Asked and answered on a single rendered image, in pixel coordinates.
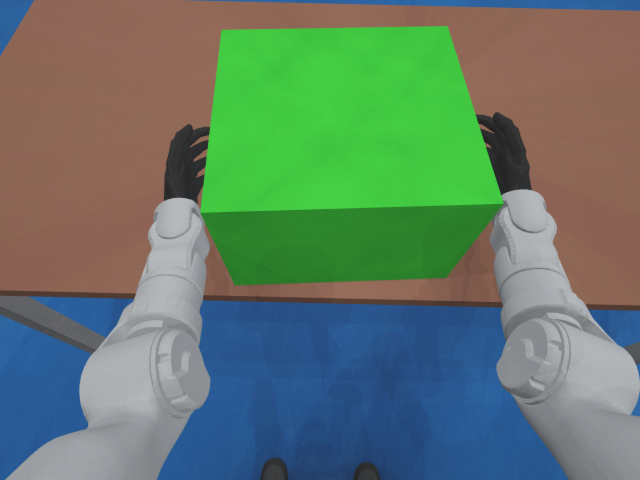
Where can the left robot hand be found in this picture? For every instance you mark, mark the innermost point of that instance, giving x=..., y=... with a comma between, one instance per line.
x=181, y=171

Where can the robot right forearm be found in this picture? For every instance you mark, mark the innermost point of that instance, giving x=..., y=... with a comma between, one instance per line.
x=529, y=275

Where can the carton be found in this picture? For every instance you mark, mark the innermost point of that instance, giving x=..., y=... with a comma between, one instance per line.
x=344, y=154

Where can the right robot hand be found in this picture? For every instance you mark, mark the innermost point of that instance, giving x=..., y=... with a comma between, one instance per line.
x=507, y=153

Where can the robot right upper arm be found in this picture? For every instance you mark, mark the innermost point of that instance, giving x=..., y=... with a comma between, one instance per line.
x=577, y=391

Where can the table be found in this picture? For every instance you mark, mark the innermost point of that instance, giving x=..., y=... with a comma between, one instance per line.
x=92, y=92

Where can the left robot foot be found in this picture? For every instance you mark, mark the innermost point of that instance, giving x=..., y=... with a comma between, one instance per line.
x=274, y=469

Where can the robot left upper arm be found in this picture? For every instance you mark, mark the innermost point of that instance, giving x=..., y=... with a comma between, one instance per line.
x=137, y=396

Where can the robot left forearm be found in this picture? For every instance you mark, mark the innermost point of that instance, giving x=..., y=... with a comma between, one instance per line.
x=171, y=288

